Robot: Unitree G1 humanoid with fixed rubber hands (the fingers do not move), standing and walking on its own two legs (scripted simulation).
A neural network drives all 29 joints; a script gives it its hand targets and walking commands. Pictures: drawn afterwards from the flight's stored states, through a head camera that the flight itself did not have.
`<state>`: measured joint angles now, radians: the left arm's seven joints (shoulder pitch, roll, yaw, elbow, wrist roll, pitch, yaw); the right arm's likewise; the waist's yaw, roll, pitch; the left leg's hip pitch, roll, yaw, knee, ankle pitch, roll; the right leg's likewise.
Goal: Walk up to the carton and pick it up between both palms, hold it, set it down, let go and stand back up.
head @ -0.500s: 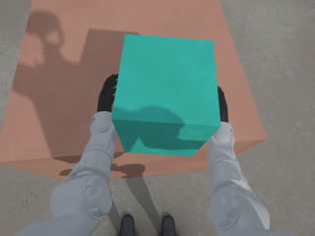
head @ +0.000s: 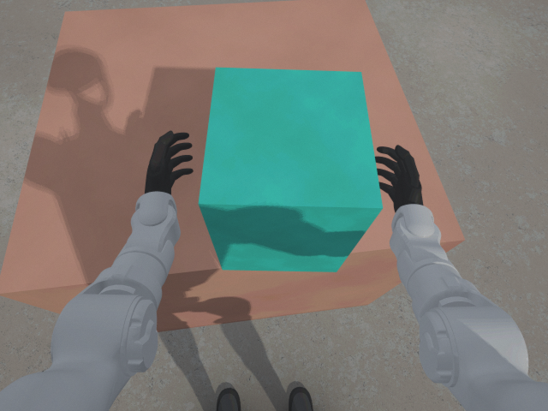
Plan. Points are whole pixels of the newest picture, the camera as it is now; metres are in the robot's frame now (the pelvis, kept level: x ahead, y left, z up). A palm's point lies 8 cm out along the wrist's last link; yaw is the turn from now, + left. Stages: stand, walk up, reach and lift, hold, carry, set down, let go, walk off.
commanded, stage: let go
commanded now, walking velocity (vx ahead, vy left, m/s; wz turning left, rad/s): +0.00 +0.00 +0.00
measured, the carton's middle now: (283, 182) +0.45 -0.01 +0.00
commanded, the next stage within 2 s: stand in 0.06 s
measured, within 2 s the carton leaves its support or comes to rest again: neither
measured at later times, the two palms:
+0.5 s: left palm out of the picture +0.00 +0.28 -0.16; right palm out of the picture -0.04 -0.26 -0.15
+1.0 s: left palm out of the picture -0.05 +0.19 -0.15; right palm out of the picture +0.07 -0.22 -0.13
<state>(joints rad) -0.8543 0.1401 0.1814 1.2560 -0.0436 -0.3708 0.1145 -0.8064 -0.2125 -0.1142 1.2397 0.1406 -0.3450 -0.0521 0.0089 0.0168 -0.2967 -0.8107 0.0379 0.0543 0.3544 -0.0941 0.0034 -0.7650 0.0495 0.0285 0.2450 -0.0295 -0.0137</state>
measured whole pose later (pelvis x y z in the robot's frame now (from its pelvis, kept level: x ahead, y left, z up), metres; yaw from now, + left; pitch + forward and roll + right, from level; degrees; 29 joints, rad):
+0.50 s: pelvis +0.05 +0.00 -0.02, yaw +2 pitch -3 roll +1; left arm 0.41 0.34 -0.01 1.09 0.01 0.09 0.01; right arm 0.44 -0.23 -0.02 1.22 -0.02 0.08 -0.02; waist -0.03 -0.07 -0.10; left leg -0.31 0.05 0.08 0.72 -0.36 -0.01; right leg -0.23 -0.03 -0.08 0.76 -0.53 -0.01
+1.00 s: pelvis +0.04 +0.01 +0.01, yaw +7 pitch -6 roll -1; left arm 0.52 0.14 -0.06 1.04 -0.01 0.03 0.04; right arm 0.33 -0.17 0.00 1.10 0.02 0.05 -0.04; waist 0.01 -0.02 -0.05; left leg -0.17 0.01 -0.02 0.52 -0.24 0.00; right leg -0.01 -0.04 -0.18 0.44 -0.32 0.00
